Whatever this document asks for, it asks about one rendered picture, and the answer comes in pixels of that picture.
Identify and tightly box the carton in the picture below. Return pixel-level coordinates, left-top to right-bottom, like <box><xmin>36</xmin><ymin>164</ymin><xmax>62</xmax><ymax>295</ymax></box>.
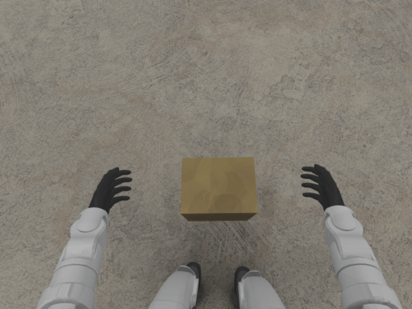
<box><xmin>180</xmin><ymin>157</ymin><xmax>258</xmax><ymax>221</ymax></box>

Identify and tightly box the left robot forearm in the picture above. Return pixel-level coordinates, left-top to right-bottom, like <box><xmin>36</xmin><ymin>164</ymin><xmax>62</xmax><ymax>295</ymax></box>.
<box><xmin>36</xmin><ymin>207</ymin><xmax>109</xmax><ymax>309</ymax></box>

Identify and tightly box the right robot forearm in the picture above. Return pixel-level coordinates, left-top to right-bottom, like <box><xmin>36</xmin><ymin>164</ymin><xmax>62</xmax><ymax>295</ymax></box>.
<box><xmin>323</xmin><ymin>205</ymin><xmax>403</xmax><ymax>309</ymax></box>

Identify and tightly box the left robot foot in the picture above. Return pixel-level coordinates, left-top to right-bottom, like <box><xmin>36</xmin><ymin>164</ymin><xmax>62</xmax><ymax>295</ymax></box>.
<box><xmin>187</xmin><ymin>262</ymin><xmax>201</xmax><ymax>309</ymax></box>

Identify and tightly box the right robot hand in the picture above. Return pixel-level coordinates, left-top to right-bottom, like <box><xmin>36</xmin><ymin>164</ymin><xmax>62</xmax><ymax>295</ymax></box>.
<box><xmin>301</xmin><ymin>164</ymin><xmax>345</xmax><ymax>211</ymax></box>

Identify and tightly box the right robot thigh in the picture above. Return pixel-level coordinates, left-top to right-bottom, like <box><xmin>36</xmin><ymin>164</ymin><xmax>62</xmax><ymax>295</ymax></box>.
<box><xmin>238</xmin><ymin>276</ymin><xmax>286</xmax><ymax>309</ymax></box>

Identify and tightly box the left robot hand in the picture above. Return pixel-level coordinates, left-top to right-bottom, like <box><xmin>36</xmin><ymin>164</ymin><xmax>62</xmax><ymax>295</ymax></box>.
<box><xmin>88</xmin><ymin>167</ymin><xmax>132</xmax><ymax>214</ymax></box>

